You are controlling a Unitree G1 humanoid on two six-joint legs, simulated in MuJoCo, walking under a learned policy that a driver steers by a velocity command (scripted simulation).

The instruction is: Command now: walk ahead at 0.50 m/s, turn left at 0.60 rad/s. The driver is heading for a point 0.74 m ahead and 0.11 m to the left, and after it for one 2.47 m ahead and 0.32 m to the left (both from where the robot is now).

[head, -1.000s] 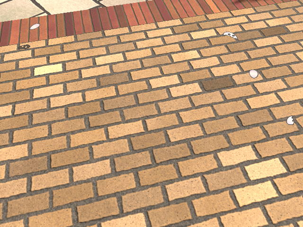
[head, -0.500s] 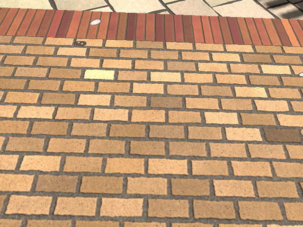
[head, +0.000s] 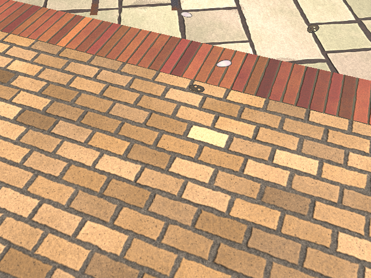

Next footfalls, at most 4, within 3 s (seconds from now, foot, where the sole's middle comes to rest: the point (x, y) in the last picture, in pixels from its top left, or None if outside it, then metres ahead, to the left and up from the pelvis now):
0.28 left None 0.31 0.17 -0.78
0.82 right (192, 225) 0.67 0.04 -0.78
1.26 left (146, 179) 0.88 0.24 -0.78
1.60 right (200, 198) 0.79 0.01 -0.78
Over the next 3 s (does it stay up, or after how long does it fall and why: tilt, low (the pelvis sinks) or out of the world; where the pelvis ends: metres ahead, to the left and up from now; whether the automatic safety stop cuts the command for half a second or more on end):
stays up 1.11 0.19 -0.02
